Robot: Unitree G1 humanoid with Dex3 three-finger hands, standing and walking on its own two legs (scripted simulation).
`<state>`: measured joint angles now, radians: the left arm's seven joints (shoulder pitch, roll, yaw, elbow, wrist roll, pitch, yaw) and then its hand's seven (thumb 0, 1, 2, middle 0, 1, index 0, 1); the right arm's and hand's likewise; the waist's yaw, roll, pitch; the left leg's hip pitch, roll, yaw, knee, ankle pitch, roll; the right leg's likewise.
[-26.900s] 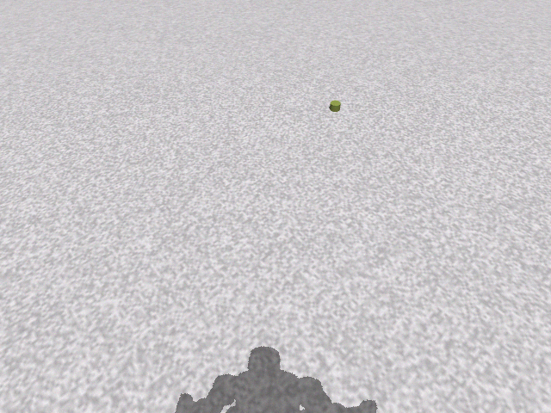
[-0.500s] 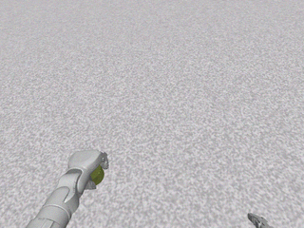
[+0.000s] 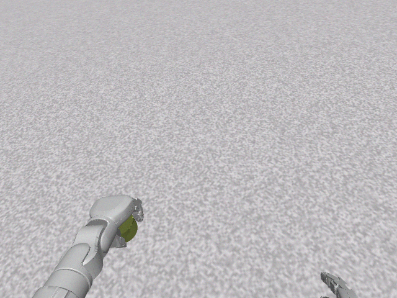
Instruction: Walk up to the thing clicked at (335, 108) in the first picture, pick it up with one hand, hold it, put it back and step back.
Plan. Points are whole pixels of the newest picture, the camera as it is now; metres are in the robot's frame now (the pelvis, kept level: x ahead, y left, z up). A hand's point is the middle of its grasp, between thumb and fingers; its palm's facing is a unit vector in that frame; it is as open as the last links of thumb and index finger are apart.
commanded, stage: hold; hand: left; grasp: from above
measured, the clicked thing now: (121, 225) +0.31 +0.23 -0.07
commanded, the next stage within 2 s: crouch in 0.34 s
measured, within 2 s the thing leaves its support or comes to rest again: neither
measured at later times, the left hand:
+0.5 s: hand (120, 227) +0.29 +0.22 -0.04, palm faces -0.44 -0.06 -0.90, open 8.2 cm
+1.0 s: hand (133, 239) +0.32 +0.24 -0.18, palm faces -0.43 +0.02 -0.90, open 8.2 cm
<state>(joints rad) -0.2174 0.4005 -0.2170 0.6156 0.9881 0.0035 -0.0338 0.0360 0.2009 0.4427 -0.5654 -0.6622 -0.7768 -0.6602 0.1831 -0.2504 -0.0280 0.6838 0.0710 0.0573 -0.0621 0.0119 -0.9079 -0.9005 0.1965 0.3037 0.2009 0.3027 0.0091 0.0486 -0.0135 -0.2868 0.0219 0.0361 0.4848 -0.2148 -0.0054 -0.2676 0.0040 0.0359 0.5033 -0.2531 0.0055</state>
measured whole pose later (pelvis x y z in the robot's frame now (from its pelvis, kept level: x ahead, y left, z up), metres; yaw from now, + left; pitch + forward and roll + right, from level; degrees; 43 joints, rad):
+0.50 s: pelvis +0.00 +0.00 +0.00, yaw +0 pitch +1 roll +0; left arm -0.22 0.39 -0.22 0.63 1.00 0.01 -0.01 0.03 0.20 0.43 -0.58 -0.66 -0.79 -0.64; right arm 0.19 -0.25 -0.03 0.69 0.07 0.07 -0.06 0.01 -0.91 -0.90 0.20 0.30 0.20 0.30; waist 0.01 0.04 -0.01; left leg -0.27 0.02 0.04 0.47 -0.21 -0.01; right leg -0.25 0.00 0.04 0.48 -0.25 0.01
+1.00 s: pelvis -0.02 +0.00 -0.08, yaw +1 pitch +18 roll -1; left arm -0.50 0.39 -0.14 1.10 1.16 -0.08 0.32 0.03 0.17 0.49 -0.59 -0.65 -0.80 -0.66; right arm 0.23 -0.27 -0.08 0.70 0.00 0.03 -0.01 0.01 -0.90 -0.90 0.20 0.30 0.20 0.30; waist -0.07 0.00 -0.14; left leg -0.98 0.03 -0.01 1.10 -0.43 -0.01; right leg -0.94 0.02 0.00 1.09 -0.47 0.01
